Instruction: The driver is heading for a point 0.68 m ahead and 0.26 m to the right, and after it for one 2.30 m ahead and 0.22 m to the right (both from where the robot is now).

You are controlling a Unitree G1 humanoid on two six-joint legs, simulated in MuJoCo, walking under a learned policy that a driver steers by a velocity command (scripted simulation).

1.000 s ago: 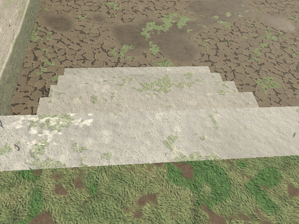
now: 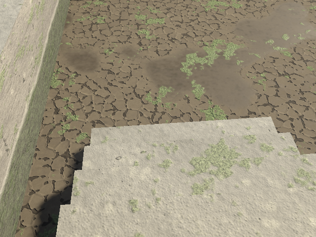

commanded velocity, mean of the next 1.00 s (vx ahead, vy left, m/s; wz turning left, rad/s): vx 1.00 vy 0.00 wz -0.51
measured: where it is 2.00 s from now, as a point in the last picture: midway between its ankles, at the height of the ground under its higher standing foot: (207, 127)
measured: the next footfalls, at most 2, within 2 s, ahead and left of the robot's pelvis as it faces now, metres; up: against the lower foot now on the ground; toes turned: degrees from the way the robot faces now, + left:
right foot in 0.16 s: +0.32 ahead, -0.05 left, +0.00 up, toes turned -10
left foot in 0.60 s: +0.65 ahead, +0.04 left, -0.17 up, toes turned -40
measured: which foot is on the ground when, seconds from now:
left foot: down 0.00-0.14, up 0.16-0.58, down 0.60-1.00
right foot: up 0.00-0.14, down 0.16-0.58, up 0.60-0.98, down 1.00-1.00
